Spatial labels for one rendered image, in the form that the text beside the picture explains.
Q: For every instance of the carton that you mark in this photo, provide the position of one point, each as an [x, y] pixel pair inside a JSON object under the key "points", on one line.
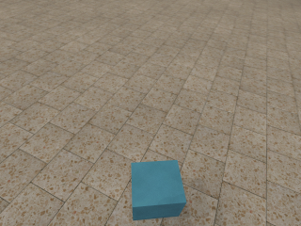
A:
{"points": [[157, 189]]}

